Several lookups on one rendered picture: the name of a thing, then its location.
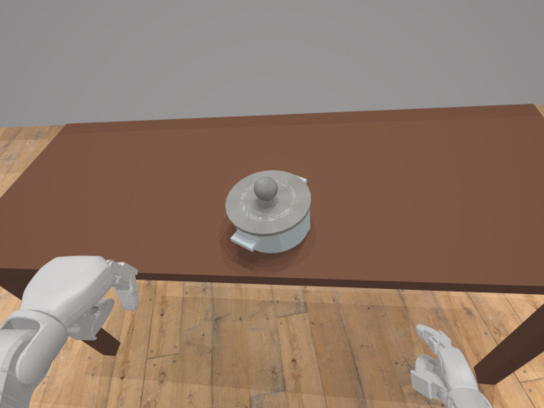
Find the lid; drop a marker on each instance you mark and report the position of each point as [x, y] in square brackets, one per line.
[284, 212]

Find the right robot hand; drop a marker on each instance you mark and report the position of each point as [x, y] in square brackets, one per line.
[435, 378]

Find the robot left forearm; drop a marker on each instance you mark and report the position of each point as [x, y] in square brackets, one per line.
[29, 342]

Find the knob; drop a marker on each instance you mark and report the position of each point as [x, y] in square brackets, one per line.
[265, 188]

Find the left robot hand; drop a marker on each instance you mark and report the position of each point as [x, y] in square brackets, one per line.
[68, 287]

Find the robot right forearm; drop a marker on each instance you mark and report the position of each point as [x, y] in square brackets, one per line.
[466, 398]

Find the table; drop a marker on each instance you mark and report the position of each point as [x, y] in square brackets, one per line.
[435, 199]

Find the pot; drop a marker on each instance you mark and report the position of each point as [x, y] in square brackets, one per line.
[275, 243]

